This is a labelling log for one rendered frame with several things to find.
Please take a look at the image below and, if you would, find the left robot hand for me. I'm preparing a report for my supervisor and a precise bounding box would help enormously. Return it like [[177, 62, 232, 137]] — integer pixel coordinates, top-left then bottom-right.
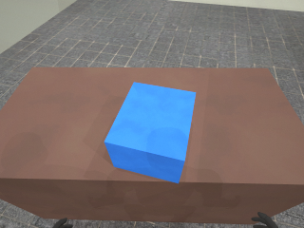
[[52, 218, 73, 228]]

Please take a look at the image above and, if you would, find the pedestal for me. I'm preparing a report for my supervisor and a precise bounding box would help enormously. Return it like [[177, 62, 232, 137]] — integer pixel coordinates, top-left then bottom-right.
[[0, 66, 304, 225]]

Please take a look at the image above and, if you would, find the right robot hand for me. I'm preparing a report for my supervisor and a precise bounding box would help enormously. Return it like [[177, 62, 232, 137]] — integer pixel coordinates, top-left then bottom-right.
[[251, 212, 278, 228]]

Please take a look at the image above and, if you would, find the carton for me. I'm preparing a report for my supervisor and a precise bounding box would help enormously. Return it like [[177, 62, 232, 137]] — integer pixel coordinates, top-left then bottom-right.
[[104, 82, 196, 183]]

